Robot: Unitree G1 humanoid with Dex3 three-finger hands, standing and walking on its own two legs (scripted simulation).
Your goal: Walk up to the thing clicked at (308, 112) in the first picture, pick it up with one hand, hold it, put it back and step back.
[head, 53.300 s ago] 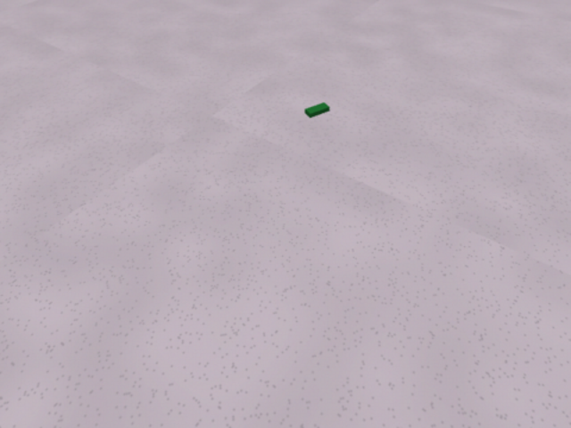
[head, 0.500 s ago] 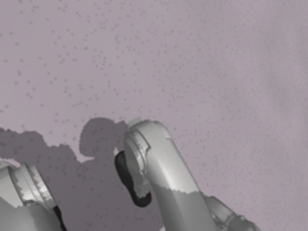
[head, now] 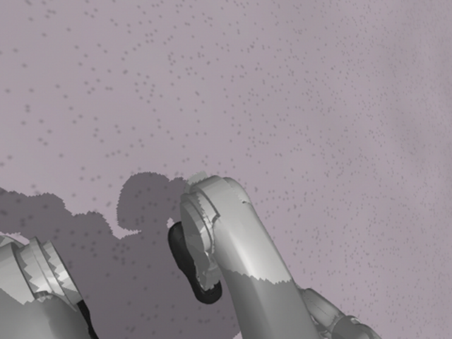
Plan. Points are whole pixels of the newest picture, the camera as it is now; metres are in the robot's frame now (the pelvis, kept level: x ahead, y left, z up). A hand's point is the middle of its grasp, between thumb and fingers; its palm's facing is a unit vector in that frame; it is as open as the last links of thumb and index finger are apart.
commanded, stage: settle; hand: left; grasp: from above
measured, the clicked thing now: out of the picture +0.46 +0.33 -0.30
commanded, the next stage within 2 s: lift in 0.84 s
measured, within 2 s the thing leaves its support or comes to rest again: leaves its support in 0.24 s
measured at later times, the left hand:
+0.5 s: hand out of the picture +0.45 +0.36 -0.20, palm faces -0.36 -0.12 -0.92, open 8.7 cm
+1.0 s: hand out of the picture +0.44 +0.35 -0.13, palm faces -0.41 -0.13 -0.90, open 8.6 cm
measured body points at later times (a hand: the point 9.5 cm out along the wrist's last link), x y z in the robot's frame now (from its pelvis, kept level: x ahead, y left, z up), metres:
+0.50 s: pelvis +0.00 +0.00 +0.00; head +0.25 +0.13 +0.36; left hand +0.47 +0.36 -0.14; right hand +0.08 -0.25 -0.07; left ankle +0.07 +0.14 -0.28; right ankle +0.12 -0.12 -0.28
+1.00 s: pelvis +0.00 -0.01 +0.01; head +0.22 +0.09 +0.39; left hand +0.46 +0.35 -0.08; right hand +0.09 -0.27 -0.08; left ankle +0.07 +0.14 -0.28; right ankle +0.12 -0.12 -0.28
